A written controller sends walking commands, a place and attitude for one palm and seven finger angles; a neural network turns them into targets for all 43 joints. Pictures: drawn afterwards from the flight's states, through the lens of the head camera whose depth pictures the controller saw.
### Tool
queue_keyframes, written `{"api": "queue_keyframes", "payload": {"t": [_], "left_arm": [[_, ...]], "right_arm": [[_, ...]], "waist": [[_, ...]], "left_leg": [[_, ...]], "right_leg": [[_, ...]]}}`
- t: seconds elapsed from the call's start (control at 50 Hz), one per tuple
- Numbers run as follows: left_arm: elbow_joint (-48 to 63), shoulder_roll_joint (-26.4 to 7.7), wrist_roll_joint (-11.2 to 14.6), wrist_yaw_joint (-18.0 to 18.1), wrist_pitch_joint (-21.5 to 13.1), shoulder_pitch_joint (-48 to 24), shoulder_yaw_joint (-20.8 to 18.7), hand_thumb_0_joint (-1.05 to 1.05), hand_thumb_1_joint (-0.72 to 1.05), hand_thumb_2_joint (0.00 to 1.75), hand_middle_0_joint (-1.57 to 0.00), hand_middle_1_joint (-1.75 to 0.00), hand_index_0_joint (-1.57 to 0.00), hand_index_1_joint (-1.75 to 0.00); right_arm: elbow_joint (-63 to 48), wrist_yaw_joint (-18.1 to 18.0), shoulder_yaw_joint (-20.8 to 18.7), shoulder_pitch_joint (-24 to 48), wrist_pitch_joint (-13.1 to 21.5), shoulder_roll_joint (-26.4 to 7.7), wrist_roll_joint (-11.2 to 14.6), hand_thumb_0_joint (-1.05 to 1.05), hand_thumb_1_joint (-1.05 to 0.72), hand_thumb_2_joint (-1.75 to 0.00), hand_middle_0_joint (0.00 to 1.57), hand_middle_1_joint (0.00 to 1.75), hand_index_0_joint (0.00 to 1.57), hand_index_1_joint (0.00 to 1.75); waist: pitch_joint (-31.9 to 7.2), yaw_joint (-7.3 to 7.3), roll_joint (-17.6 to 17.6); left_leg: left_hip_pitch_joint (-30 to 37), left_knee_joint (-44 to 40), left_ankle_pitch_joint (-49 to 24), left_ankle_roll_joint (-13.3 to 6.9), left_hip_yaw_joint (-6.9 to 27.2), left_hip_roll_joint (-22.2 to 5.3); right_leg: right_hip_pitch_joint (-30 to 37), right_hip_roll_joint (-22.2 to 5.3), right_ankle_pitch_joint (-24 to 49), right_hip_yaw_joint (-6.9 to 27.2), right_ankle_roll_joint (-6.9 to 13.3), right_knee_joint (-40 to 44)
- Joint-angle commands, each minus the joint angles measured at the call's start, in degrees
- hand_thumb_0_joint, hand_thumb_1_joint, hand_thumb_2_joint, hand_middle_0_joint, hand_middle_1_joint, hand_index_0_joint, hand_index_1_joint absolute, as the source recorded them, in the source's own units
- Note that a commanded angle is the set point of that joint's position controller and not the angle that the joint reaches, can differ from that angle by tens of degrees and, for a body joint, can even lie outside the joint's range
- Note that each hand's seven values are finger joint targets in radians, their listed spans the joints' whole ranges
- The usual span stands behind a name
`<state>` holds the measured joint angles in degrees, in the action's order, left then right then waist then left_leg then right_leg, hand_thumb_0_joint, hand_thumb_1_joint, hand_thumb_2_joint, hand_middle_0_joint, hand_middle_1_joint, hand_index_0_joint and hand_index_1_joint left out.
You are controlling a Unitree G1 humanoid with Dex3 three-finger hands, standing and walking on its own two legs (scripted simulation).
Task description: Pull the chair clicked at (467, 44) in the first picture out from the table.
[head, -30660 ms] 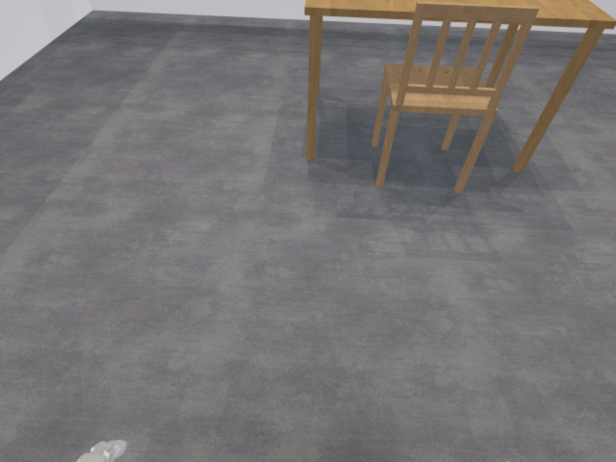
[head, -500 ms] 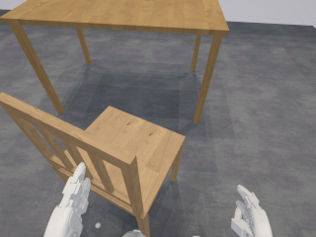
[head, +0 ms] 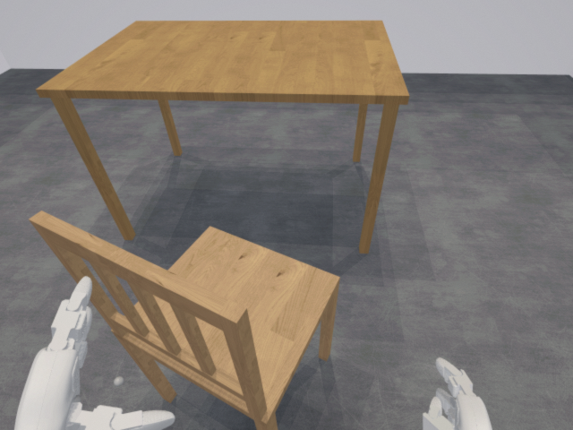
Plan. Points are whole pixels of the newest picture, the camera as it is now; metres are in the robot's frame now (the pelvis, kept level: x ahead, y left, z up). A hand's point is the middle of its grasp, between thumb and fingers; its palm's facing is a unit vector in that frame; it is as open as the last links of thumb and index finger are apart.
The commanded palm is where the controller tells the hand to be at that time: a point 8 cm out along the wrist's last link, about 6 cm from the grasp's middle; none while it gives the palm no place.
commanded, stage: draw the hand back to the body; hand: left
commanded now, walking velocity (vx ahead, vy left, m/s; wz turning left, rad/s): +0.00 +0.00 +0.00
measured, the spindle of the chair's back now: (156, 318) +0.32 +0.27 -0.07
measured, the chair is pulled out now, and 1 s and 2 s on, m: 0.58 0.58 0.58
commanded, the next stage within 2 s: step back with the hand held close in 0.84 s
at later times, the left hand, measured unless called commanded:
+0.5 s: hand (50, 264) +0.22 +0.27 +0.21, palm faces +0.46 -0.77 -0.44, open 8.9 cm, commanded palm +0.17 +0.30 +0.21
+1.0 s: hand (50, 269) +0.22 +0.27 +0.20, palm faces +0.45 -0.80 -0.40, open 7.4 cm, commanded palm +0.17 +0.30 +0.21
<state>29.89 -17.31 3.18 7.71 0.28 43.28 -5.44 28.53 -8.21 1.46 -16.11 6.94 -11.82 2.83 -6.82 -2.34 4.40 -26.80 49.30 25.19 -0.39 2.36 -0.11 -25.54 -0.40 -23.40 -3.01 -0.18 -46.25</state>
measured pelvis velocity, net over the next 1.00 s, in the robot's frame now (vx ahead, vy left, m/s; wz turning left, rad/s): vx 0.03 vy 0.00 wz -0.02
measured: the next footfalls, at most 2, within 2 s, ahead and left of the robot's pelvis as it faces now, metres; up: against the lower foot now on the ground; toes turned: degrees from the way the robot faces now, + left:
none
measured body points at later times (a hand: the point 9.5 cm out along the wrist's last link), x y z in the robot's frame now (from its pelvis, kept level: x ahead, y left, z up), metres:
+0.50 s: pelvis +0.03 +0.00 +0.03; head +0.01 -0.02 +0.48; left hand +0.19 +0.30 +0.23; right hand +0.22 -0.22 -0.05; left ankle +0.01 +0.11 -0.70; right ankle +0.01 -0.12 -0.70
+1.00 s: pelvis +0.03 +0.00 +0.04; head +0.01 -0.01 +0.49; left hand +0.19 +0.31 +0.22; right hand +0.21 -0.22 -0.05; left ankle +0.01 +0.11 -0.70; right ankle +0.01 -0.12 -0.70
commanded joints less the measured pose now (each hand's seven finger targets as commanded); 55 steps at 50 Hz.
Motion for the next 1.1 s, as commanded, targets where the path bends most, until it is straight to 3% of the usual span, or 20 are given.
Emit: {"api": "queue_keyframes", "payload": {"t": [0.0, 0.1, 0.16, 0.22, 0.3, 0.36, 0.44, 0.48, 0.52, 0.6, 0.64, 0.68, 0.72, 0.84, 0.92, 0.94, 0.96, 0.98, 1.0, 1.08], "left_arm": [[11.61, -9.57, -1.03, 2.54, -4.16, -3.36, -8.64, 0.00, 0.10, 0.51, -0.09, -0.14, -0.09, -0.14], [11.48, -10.67, -0.85, 2.64, -5.21, -7.13, -11.38, 0.00, 0.28, 0.60, -0.12, -0.17, -0.12, -0.17], [8.81, -10.81, -0.57, 2.48, -5.29, -8.01, -13.11, 0.00, 0.39, 0.65, -0.13, -0.19, -0.13, -0.19], [8.38, -12.24, -0.51, 2.33, -5.87, -10.74, -15.44, 0.00, 0.50, 0.71, -0.15, -0.22, -0.15, -0.22], [9.58, -13.24, -0.56, 2.20, -6.68, -13.81, -17.80, 0.00, 0.65, 0.78, -0.16, -0.25, -0.16, -0.25], [7.21, -14.08, -0.02, 1.97, -6.75, -16.24, -20.05, 0.00, 0.75, 0.83, -0.18, -0.27, -0.18, -0.27], [5.76, -16.05, 0.36, 1.55, -7.16, -20.18, -23.25, 0.00, 0.90, 0.90, -0.20, -0.30, -0.20, -0.30], [2.62, -12.56, 0.40, 0.77, -6.76, -18.24, -20.80, 0.00, 0.90, 0.90, -0.20, -0.30, -0.20, -0.30], [0.89, -10.81, 0.59, 0.08, -6.35, -17.19, -19.19, 0.00, 0.90, 0.90, -0.20, -0.30, -0.20, -0.30], [5.29, -13.32, 0.49, 0.02, -6.93, -17.94, -20.47, 0.00, 0.90, 0.90, -0.20, -0.30, -0.20, -0.30], [9.08, -15.48, 0.18, 0.32, -7.22, -19.06, -21.63, 0.00, 0.90, 0.90, -0.20, -0.30, -0.20, -0.30], [10.77, -15.67, 0.01, 0.68, -7.23, -18.66, -21.72, 0.00, 0.90, 0.90, -0.20, -0.30, -0.20, -0.30], [10.05, -16.14, -0.06, 0.87, -6.82, -19.23, -22.32, 0.00, 0.90, 0.90, -0.20, -0.30, -0.20, -0.30], [3.19, -12.90, 0.30, 0.27, -6.16, -19.47, -20.40, 0.00, 0.90, 0.90, -0.20, -0.30, -0.20, -0.30], [3.66, -12.72, 0.39, -0.28, -6.73, -20.47, -19.90, 0.00, 0.90, 0.90, -0.20, -0.30, -0.20, -0.30], [5.46, -11.98, 0.28, -0.44, -7.01, -23.09, -18.08, 0.00, 0.90, 0.90, -0.20, -0.30, -0.20, -0.30], [10.39, -22.45, -0.09, 0.28, -10.24, -31.63, -27.55, 0.00, 0.90, 0.90, -0.20, -0.30, -0.20, -0.30], [4.61, -18.30, -0.12, -0.04, -10.71, -24.83, -25.28, 0.00, 0.90, 0.90, -0.20, -0.30, -0.20, -0.30], [4.28, -16.44, -0.35, -0.21, -10.58, -21.18, -23.32, 0.00, 0.90, 0.90, -0.20, -0.30, -0.20, -0.30], [7.00, -15.20, -0.98, -0.10, -11.26, -15.18, -22.69, 0.00, 0.90, 0.90, -0.20, -0.30, -0.20, -0.30]], "right_arm": [[-8.66, -0.46, -1.35, 7.71, 3.69, -4.88, -0.73, 0.00, -0.90, -0.90, 0.20, 0.30, 0.20, 0.30], [-6.27, 0.07, -1.17, 8.79, 4.66, -5.22, -1.02, 0.00, -0.90, -0.90, 0.20, 0.30, 0.20, 0.30], [-4.53, 0.49, -1.37, 9.63, 4.92, -5.34, -1.28, 0.00, -0.90, -0.90, 0.20, 0.30, 0.20, 0.30], [-3.31, 0.90, -1.56, 10.28, 5.02, -5.81, -1.51, 0.00, -0.90, -0.90, 0.20, 0.30, 0.20, 0.30], [-1.96, 1.68, -1.51, 10.38, 5.31, -5.82, -1.77, 0.00, -0.90, -0.90, 0.20, 0.30, 0.20, 0.30], [-1.03, 1.95, -1.57, 10.98, 4.91, -6.06, -2.06, 0.00, -0.90, -0.90, 0.20, 0.30, 0.20, 0.30], [0.10, 2.40, -1.83, 11.31, 4.12, -6.35, -2.19, 0.00, -0.90, -0.90, 0.20, 0.30, 0.20, 0.30], [0.48, 2.98, -1.93, 11.53, 3.44, -6.25, -2.20, 0.00, -0.90, -0.90, 0.20, 0.30, 0.20, 0.30], [0.42, 3.38, -2.22, 12.15, 2.77, -6.43, -2.17, 0.00, -0.90, -0.90, 0.20, 0.30, 0.20, 0.30], [-0.12, 3.72, -2.55, 12.48, 2.35, -6.83, -2.53, 0.00, -0.90, -0.90, 0.20, 0.30, 0.20, 0.30], [-0.40, 3.68, -2.38, 12.35, 2.81, -6.68, -2.61, 0.00, -0.90, -0.90, 0.20, 0.30, 0.20, 0.30], [-0.25, 3.70, -2.20, 12.29, 3.24, -6.44, -2.61, 0.00, -0.90, -0.90, 0.20, 0.30, 0.20, 0.30], [0.15, 3.56, -2.06, 12.56, 3.32, -6.39, -2.72, 0.00, -0.90, -0.90, 0.20, 0.30, 0.20, 0.30], [0.87, 3.46, -2.07, 12.98, 2.55, -6.45, -2.39, 0.00, -0.90, -0.90, 0.20, 0.30, 0.20, 0.30], [0.57, 3.61, -2.26, 13.29, 2.25, -6.84, -2.50, 0.00, -0.90, -0.90, 0.20, 0.30, 0.20, 0.30], [0.29, 3.72, -2.07, 13.49, 2.57, -6.87, -2.47, 0.00, -0.90, -0.90, 0.20, 0.30, 0.20, 0.30], [-1.98, 3.59, -2.11, 12.41, 1.76, -7.67, -1.84, 0.00, -0.90, -0.90, 0.20, 0.30, 0.20, 0.30], [-0.25, 3.35, -1.72, 12.27, 1.20, -6.64, -2.48, 0.00, -0.90, -0.90, 0.20, 0.30, 0.20, 0.30], [-0.52, 3.38, -1.74, 12.96, 0.59, -6.50, -2.78, 0.00, -0.90, -0.90, 0.20, 0.30, 0.20, 0.30], [-2.16, 2.99, -2.43, 12.83, -0.84, -7.19, -3.30, 0.00, -0.90, -0.90, 0.20, 0.30, 0.20, 0.30]], "waist": [[2.43, -0.09, -1.01], [3.16, -0.21, 0.42], [3.91, -0.39, -2.36], [3.97, -0.60, -2.69], [2.96, -0.92, 1.56], [4.23, -0.98, -2.91], [2.57, -1.14, -1.53], [4.19, -1.00, -1.05], [5.21, -0.97, -2.89], [1.04, -1.40, -2.88], [-1.29, -1.67, 1.57], [-1.42, -1.64, 2.42], [0.63, -1.52, 1.77], [7.23, -0.86, -1.57], [6.11, -1.13, -1.53], [5.39, -0.68, -0.54], [8.53, 0.61, -1.48], [8.11, 0.94, -4.17], [7.95, 0.91, -5.52], [0.86, 0.62, 0.24]], "left_leg": [[5.12, -13.37, -7.23, -1.07, 0.44, -0.53], [10.30, -17.16, -11.99, -0.81, 0.46, -0.42], [12.19, -18.98, -15.29, -0.90, 0.24, -0.54], [14.03, -20.78, -17.76, -0.72, 0.31, -0.58], [17.77, -22.67, -23.67, -0.34, 0.09, -0.88], [18.20, -23.86, -25.06, -0.51, -0.01, -0.97], [20.74, -24.46, -28.94, -0.60, -0.93, -0.97], [21.07, -24.84, -30.30, -0.46, -1.14, -1.23], [20.85, -25.44, -30.41, -0.55, -0.99, -1.33], [22.69, -26.08, -31.02, -0.89, -1.22, -1.27], [23.88, -26.25, -32.82, -0.54, -0.92, -1.26], [24.40, -26.17, -34.75, -0.20, -0.75, -1.34], [23.69, -26.52, -34.14, -0.01, -0.48, -1.23], [21.97, -28.04, -27.77, -0.21, -0.84, -1.47], [21.64, -28.72, -24.84, -0.41, -0.62, -1.27], [22.28, -28.66, -24.10, -0.58, -0.84, -1.17], [17.74, -27.40, -19.55, -1.84, 0.54, -2.60], [18.28, -26.79, -18.43, -1.90, 0.90, -2.39], [18.86, -26.59, -19.57, -1.86, 0.84, -2.36], [20.62, -26.61, -29.91, -1.75, 0.67, -3.32]], "right_leg": [[3.64, -1.49, 2.86, 1.70, 1.76, 14.09], [7.88, -1.25, 8.38, 1.56, 1.72, 16.77], [10.66, -1.04, 12.30, 1.41, 1.48, 18.32], [12.98, -0.86, 14.60, 1.34, 1.56, 19.71], [15.63, -1.00, 18.92, 1.21, 1.60, 20.18], [17.21, -0.77, 20.95, 0.95, 1.50, 21.48], [19.63, -1.07, 25.27, 1.60, 1.41, 22.48], [19.11, -1.02, 25.21, 1.14, 1.32, 22.82], [19.28, -0.75, 25.10, 0.88, 1.30, 23.61], [21.56, -0.88, 26.10, 1.11, 1.07, 23.73], [22.76, -0.98, 26.59, 1.58, 1.25, 23.80], [23.04, -0.81, 27.24, 1.55, 1.31, 23.93], [22.77, -0.54, 26.96, 1.49, 1.55, 24.70], [19.73, -0.32, 22.29, 1.03, 1.48, 26.03], [20.18, -0.23, 19.46, 1.29, 1.52, 26.46], [19.94, -0.51, 19.08, 1.50, 1.32, 26.42], [15.71, -3.25, 20.74, 7.26, 0.88, 29.26], [15.15, -4.28, 21.26, 7.10, 1.09, 29.56], [14.64, -4.55, 22.91, 7.15, 1.09, 29.47], [17.67, -4.28, 28.78, 5.70, 0.77, 25.35]]}}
